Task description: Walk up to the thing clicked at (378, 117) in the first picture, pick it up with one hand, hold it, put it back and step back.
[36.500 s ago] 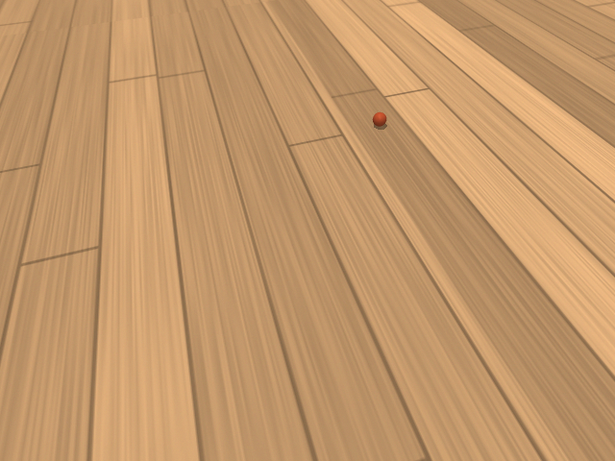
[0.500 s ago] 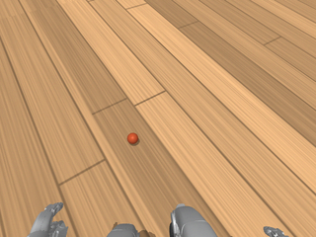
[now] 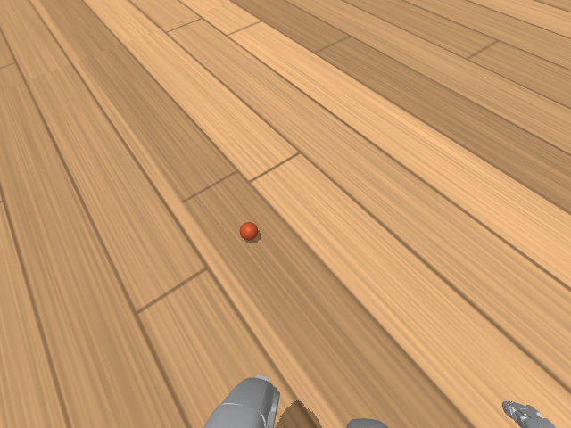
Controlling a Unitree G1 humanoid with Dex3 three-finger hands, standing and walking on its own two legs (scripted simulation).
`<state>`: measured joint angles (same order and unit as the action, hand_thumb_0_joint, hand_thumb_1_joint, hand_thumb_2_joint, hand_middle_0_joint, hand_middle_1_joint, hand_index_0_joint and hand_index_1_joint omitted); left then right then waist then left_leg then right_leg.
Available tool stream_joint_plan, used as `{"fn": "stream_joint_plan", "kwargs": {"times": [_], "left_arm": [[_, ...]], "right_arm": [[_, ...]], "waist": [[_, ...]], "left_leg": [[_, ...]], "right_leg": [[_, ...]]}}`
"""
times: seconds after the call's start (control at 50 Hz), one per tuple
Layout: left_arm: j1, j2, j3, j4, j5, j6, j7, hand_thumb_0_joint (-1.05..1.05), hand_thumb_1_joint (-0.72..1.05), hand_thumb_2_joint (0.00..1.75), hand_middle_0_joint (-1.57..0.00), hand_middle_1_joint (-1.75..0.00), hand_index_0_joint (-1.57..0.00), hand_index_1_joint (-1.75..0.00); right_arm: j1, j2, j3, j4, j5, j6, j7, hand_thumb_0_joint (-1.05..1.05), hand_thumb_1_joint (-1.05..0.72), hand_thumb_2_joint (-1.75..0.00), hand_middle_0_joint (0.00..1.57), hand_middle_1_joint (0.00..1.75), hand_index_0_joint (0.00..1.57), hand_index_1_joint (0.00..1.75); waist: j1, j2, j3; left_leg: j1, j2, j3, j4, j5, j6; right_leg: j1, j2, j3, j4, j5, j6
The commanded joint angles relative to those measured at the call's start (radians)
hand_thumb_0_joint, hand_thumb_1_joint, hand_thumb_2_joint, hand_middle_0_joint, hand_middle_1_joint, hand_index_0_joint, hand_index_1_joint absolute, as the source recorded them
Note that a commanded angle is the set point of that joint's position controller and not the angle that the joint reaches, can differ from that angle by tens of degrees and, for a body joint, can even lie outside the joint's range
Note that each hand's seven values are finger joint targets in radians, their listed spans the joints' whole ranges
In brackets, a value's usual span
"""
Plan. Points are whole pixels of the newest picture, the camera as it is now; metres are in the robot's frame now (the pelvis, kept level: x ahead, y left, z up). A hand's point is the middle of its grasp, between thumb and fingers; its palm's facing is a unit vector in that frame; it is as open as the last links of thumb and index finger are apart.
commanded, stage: step back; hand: left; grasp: from above
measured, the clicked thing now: (248, 231) +0.85 +0.26 -0.73
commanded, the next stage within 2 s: stand in 1.48 s
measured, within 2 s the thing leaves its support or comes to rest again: neither
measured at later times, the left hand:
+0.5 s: hand out of the picture -0.10 +0.24 -0.16, palm faces +0.05 -0.94 -0.35, open 7.4 cm
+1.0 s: hand out of the picture -0.19 +0.25 -0.15, palm faces +0.07 -0.91 -0.41, open 7.4 cm
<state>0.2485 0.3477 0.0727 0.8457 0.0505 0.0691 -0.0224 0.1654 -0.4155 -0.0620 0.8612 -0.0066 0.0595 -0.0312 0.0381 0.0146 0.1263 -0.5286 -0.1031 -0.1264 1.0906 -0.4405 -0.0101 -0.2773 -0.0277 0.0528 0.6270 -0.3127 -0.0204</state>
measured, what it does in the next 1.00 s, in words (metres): walks backwards: left foot, then right foot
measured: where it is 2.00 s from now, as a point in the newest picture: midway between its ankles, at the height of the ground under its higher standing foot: outside the picture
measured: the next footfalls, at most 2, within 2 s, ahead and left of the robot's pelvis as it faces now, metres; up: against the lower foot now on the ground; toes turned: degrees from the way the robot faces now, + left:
left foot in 0.22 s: -0.07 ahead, +0.11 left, +0.00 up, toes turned +4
right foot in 0.56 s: -0.19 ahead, -0.18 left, +0.00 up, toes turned +3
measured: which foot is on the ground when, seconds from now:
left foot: up 0.00-0.20, down 0.22-0.58, up 0.60-0.84, down 0.86-1.00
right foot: down 0.00-0.24, up 0.26-0.54, down 0.56-0.90, up 0.92-1.00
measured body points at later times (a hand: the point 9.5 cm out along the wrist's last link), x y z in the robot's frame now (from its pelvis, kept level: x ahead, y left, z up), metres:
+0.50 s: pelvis -0.17 -0.03 -0.01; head -0.13 -0.01 +0.44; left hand -0.10 +0.28 -0.13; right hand -0.03 -0.34 -0.10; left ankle -0.11 +0.11 -0.73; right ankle -0.22 -0.19 -0.69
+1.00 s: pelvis -0.21 -0.04 +0.00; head -0.19 -0.04 +0.45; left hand -0.19 +0.29 -0.12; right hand -0.13 -0.34 -0.13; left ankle -0.20 +0.08 -0.73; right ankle -0.23 -0.17 -0.69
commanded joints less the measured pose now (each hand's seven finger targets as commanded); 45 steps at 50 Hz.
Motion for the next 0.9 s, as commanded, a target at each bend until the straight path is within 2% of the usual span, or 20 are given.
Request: {"fn": "stream_joint_plan", "kwargs": {"times": [0.0, 0.1, 0.18, 0.2, 0.22, 0.24, 0.26, 0.32, 0.44, 0.52, 0.54, 0.56, 0.58, 0.6, 0.66, 0.74, 0.8, 0.84, 0.86, 0.88], "left_arm": [[-0.116, 0.257, 0.082, -0.149, 0.006, -0.042, 0.037, 0.0, 0.9, 0.9, -0.2, -0.3, -0.2, -0.3], [-0.053, 0.25, 0.081, -0.16, 0.001, -0.026, 0.059, 0.0, 0.9, 0.9, -0.2, -0.3, -0.2, -0.3], [-0.105, 0.246, 0.065, -0.183, -0.024, 0.0, 0.045, 0.0, 0.9, 0.9, -0.2, -0.3, -0.2, -0.3], [-0.098, 0.214, 0.052, -0.19, -0.026, 0.004, 0.04, 0.0, 0.9, 0.9, -0.2, -0.3, -0.2, -0.3], [-0.106, 0.173, 0.044, -0.199, -0.036, 0.001, 0.037, 0.0, 0.9, 0.9, -0.2, -0.3, -0.2, -0.3], [-0.188, 0.23, 0.065, -0.208, -0.029, 0.002, 0.05, 0.0, 0.9, 0.9, -0.2, -0.3, -0.2, -0.3], [-0.179, 0.269, 0.075, -0.187, -0.023, 0.005, 0.051, 0.0, 0.9, 0.9, -0.2, -0.3, -0.2, -0.3], [-0.082, 0.23, 0.073, -0.123, -0.041, 0.013, 0.037, 0.0, 0.9, 0.9, -0.2, -0.3, -0.2, -0.3], [-0.057, 0.212, 0.043, -0.089, -0.03, -0.049, 0.022, 0.0, 0.9, 0.9, -0.2, -0.3, -0.2, -0.3], [0.081, 0.212, 0.056, 0.06, -0.02, -0.091, 0.031, 0.0, 0.9, 0.9, -0.2, -0.3, -0.2, -0.3], [0.081, 0.265, 0.073, 0.076, -0.005, -0.098, 0.035, 0.0, 0.9, 0.9, -0.2, -0.3, -0.2, -0.3], [0.07, 0.323, 0.086, 0.053, 0.007, -0.104, 0.037, 0.0, 0.9, 0.9, -0.2, -0.3, -0.2, -0.3], [-0.024, 0.422, 0.1, 0.007, 0.013, -0.096, 0.042, 0.0, 0.9, 0.9, -0.2, -0.3, -0.2, -0.3], [-0.143, 0.422, 0.094, -0.016, 0.01, -0.099, 0.042, 0.0, 0.9, 0.9, -0.2, -0.3, -0.2, -0.3], [-0.126, 0.278, 0.059, 0.011, -0.007, -0.122, 0.041, 0.0, 0.9, 0.9, -0.2, -0.3, -0.2, -0.3], [0.004, 0.316, 0.072, 0.043, -0.004, -0.125, 0.033, 0.0, 0.9, 0.9, -0.2, -0.3, -0.2, -0.3], [-0.028, 0.327, 0.072, 0.028, -0.013, -0.111, 0.029, 0.0, 0.9, 0.9, -0.2, -0.3, -0.2, -0.3], [-0.029, 0.288, 0.048, 0.019, -0.02, -0.1, 0.027, 0.0, 0.9, 0.9, -0.2, -0.3, -0.2, -0.3], [-0.022, 0.235, 0.032, 0.017, -0.021, -0.1, 0.027, 0.0, 0.9, 0.9, -0.2, -0.3, -0.2, -0.3], [-0.044, 0.174, 0.015, -0.002, -0.034, -0.103, 0.025, 0.0, 0.9, 0.9, -0.2, -0.3, -0.2, -0.3]], "right_arm": [[0.038, -0.155, -0.029, -0.065, -0.001, -0.05, -0.015, 0.0, -0.9, -0.9, 0.2, 0.3, 0.2, 0.3], [0.038, -0.127, -0.023, -0.083, -0.016, -0.066, -0.019, 0.0, -0.9, -0.9, 0.2, 0.3, 0.2, 0.3], [0.164, -0.135, -0.042, -0.02, -0.024, -0.066, -0.013, 0.0, -0.9, -0.9, 0.2, 0.3, 0.2, 0.3], [0.161, -0.183, -0.057, -0.019, -0.033, -0.064, -0.013, 0.0, -0.9, -0.9, 0.2, 0.3, 0.2, 0.3], [0.119, -0.278, -0.073, -0.034, -0.04, -0.06, -0.011, 0.0, -0.9, -0.9, 0.2, 0.3, 0.2, 0.3], [0.066, -0.37, -0.084, -0.067, -0.036, -0.057, -0.007, 0.0, -0.9, -0.9, 0.2, 0.3, 0.2, 0.3], [-0.01, -0.351, -0.085, -0.081, -0.037, -0.067, -0.017, 0.0, -0.9, -0.9, 0.2, 0.3, 0.2, 0.3], [-0.089, -0.219, -0.044, -0.103, -0.044, -0.069, -0.021, 0.0, -0.9, -0.9, 0.2, 0.3, 0.2, 0.3], [-0.018, -0.206, -0.053, -0.075, -0.035, -0.065, 0.004, 0.0, -0.9, -0.9, 0.2, 0.3, 0.2, 0.3], [-0.025, -0.226, -0.061, -0.057, -0.042, -0.025, 0.024, 0.0, -0.9, -0.9, 0.2, 0.3, 0.2, 0.3], [-0.011, -0.157, -0.041, -0.063, -0.034, -0.025, 0.024, 0.0, -0.9, -0.9, 0.2, 0.3, 0.2, 0.3], [-0.032, -0.093, -0.016, -0.092, -0.027, -0.031, 0.026, 0.0, -0.9, -0.9, 0.2, 0.3, 0.2, 0.3], [-0.115, -0.156, -0.04, -0.1, -0.032, -0.035, 0.014, 0.0, -0.9, -0.9, 0.2, 0.3, 0.2, 0.3], [-0.092, -0.215, -0.065, -0.066, -0.022, -0.041, 0.019, 0.0, -0.9, -0.9, 0.2, 0.3, 0.2, 0.3], [-0.044, -0.149, -0.037, -0.019, -0.012, -0.057, 0.037, 0.0, -0.9, -0.9, 0.2, 0.3, 0.2, 0.3], [-0.08, -0.143, -0.03, -0.022, -0.025, -0.072, 0.046, 0.0, -0.9, -0.9, 0.2, 0.3, 0.2, 0.3], [-0.033, -0.15, -0.04, 0.001, -0.028, -0.087, 0.051, 0.0, -0.9, -0.9, 0.2, 0.3, 0.2, 0.3], [0.028, -0.149, -0.051, 0.036, -0.027, -0.099, 0.048, 0.0, -0.9, -0.9, 0.2, 0.3, 0.2, 0.3], [0.088, -0.174, -0.068, 0.056, -0.034, -0.106, 0.044, 0.0, -0.9, -0.9, 0.2, 0.3, 0.2, 0.3], [0.138, -0.261, -0.091, 0.061, -0.039, -0.111, 0.039, 0.0, -0.9, -0.9, 0.2, 0.3, 0.2, 0.3]], "waist": [[-0.019, -0.187, -0.096], [0.017, -0.255, -0.192], [-0.036, -0.161, -0.235], [-0.032, -0.056, -0.231], [-0.023, 0.189, -0.197], [-0.083, 0.237, -0.163], [-0.057, 0.211, -0.114], [0.018, 0.082, -0.101], [-0.061, 0.201, -0.183], [-0.022, 0.162, -0.181], [-0.023, 0.014, -0.147], [-0.004, -0.193, -0.106], [0.04, -0.188, -0.031], [-0.009, -0.185, 0.037], [-0.043, -0.12, 0.016], [0.031, -0.222, -0.02], [0.0, -0.25, -0.046], [-0.032, -0.175, -0.101], [-0.06, -0.078, -0.155], [-0.077, 0.177, -0.178]], "left_leg": [[0.026, -0.025, 0.009, 0.059, -0.014, -0.014], [0.043, 0.081, 0.069, -0.331, -0.104, -0.01], [0.305, 0.068, 0.149, -0.732, 0.272, 0.02], [0.401, 0.175, -0.01, -0.734, 0.305, 0.063], [0.42, 0.392, -0.3, -0.751, 0.45, 0.163], [0.199, 0.529, -0.417, -0.77, 0.456, 0.314], [0.105, 0.564, -0.436, -0.783, 0.444, 0.346], [0.182, 0.355, -0.099, -0.698, 0.573, 0.23], [0.441, 0.317, -0.067, -0.686, 0.072, 0.224], [0.231, 0.255, 0.018, -0.533, -0.039, 0.171], [0.052, 0.193, 0.06, -0.393, -0.082, 0.107], [-0.155, 0.081, 0.109, -0.261, -0.139, 0.031], [-0.035, 0.122, -0.033, -0.212, -0.125, 0.006], [0.124, 0.156, -0.071, -0.131, -0.07, 0.001], [0.051, 0.085, 0.002, -0.215, 0.067, -0.002], [0.038, 0.093, 0.061, -0.367, 0.003, -0.005], [0.162, 0.099, 0.124, -0.508, 0.002, 0.002], [0.359, 0.06, 0.143, -0.693, 0.122, 0.027], [0.506, 0.123, 0.026, -0.712, 0.134, 0.055], [0.573, 0.33, -0.334, -0.798, 0.044, 0.144]], "right_leg": [[0.017, -0.144, 0.121, -0.209, 0.257, -0.146], [0.293, -0.234, 0.161, -0.093, 0.55, -0.193], [0.156, -0.178, 0.106, 0.031, 0.413, -0.111], [-0.016, -0.127, 0.085, 0.076, 0.24, -0.064], [-0.214, 0.04, -0.029, 0.252, -0.116, -0.009], [-0.156, 0.073, 0.047, 0.441, -0.354, 0.009], [-0.117, 0.051, 0.136, 0.6, -0.33, 0.01], [-0.178, 0.127, 0.159, 0.717, -0.184, 0.004], [-0.153, 0.03, 0.018, 0.158, -0.199, 0.046], [0.178, 0.069, -0.068, -0.329, -0.075, 0.0], [0.254, 0.016, 0.098, -0.31, -0.116, -0.03], [0.235, -0.183, 0.421, -0.372, -0.323, -0.094], [-0.119, -0.374, 0.603, -0.446, -0.586, -0.223], [-0.316, -0.389, 0.594, -0.444, -0.647, -0.238], [-0.043, -0.164, 0.216, -0.324, -0.158, -0.126], [0.108, -0.177, 0.205, -0.292, -0.101, -0.124], [0.069, -0.223, 0.188, -0.251, -0.033, -0.15], [0.027, -0.164, 0.088, -0.105, 0.124, -0.105], [-0.065, -0.125, 0.047, 0.053, 0.161, -0.075], [-0.257, 0.023, -0.074, 0.285, -0.06, -0.015]]}}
